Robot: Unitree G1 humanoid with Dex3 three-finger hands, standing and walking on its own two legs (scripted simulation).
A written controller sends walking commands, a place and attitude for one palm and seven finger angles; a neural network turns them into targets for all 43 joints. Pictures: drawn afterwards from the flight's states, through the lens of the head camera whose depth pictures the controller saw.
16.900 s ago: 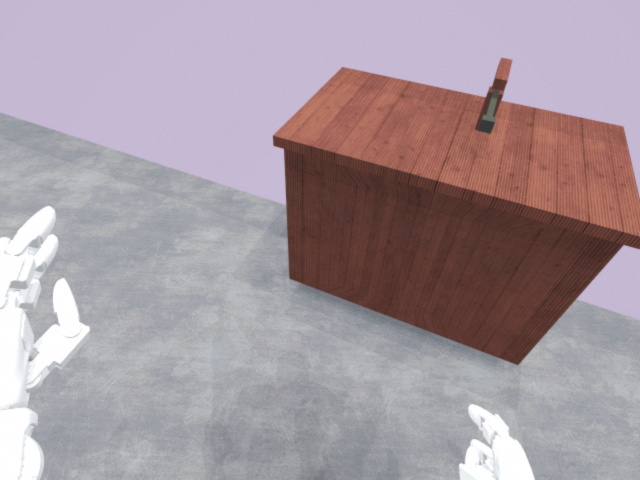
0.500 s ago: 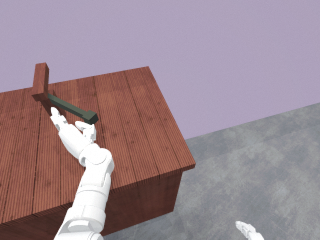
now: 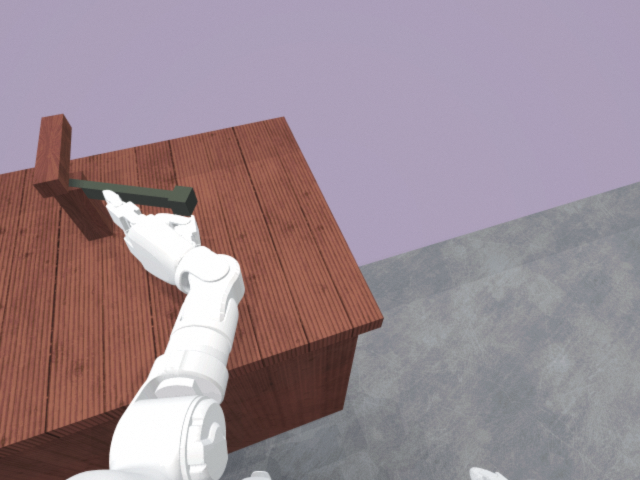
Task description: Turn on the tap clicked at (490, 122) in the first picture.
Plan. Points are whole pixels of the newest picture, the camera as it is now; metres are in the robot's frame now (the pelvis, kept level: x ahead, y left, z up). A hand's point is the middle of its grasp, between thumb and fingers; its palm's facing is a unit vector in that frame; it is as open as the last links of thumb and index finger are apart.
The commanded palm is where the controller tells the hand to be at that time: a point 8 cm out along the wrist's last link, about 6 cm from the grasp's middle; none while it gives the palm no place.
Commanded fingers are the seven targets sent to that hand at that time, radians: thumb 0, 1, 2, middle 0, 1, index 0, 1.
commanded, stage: push the lever round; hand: left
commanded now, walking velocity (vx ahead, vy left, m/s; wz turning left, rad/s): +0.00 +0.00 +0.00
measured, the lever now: (183, 201) +0.46 +0.20 +0.08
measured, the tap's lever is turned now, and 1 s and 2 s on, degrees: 62 86 86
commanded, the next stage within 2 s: lift the hand up off the lever in 0.42 s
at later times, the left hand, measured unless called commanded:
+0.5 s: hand (204, 207) +0.46 +0.17 +0.07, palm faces +0.83 -0.54 -0.13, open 8.2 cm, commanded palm +0.41 +0.18 +0.07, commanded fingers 0.00 0.90 0.90 -0.15 -0.15 -0.15 -0.15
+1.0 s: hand (187, 195) +0.46 +0.19 +0.09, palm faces +0.83 -0.55 -0.11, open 7.9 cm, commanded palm +0.40 +0.19 +0.09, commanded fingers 0.00 0.90 0.90 -0.15 -0.15 -0.15 -0.15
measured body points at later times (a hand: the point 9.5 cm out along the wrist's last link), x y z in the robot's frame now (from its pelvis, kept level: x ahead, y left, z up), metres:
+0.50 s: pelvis +0.01 -0.01 +0.00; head +0.07 -0.02 +0.44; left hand +0.41 +0.20 +0.08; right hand +0.08 -0.26 -0.14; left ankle +0.02 +0.14 -0.70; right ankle -0.01 -0.11 -0.70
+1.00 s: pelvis +0.02 +0.00 +0.01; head +0.06 -0.01 +0.46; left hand +0.41 +0.21 +0.10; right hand +0.08 -0.26 -0.13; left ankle +0.02 +0.14 -0.70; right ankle -0.01 -0.11 -0.70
